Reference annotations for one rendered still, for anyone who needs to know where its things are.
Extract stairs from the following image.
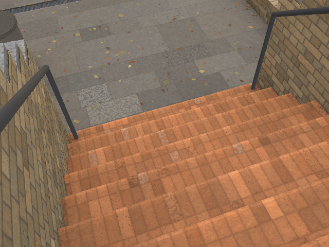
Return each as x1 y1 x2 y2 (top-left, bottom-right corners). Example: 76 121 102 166
58 83 329 247

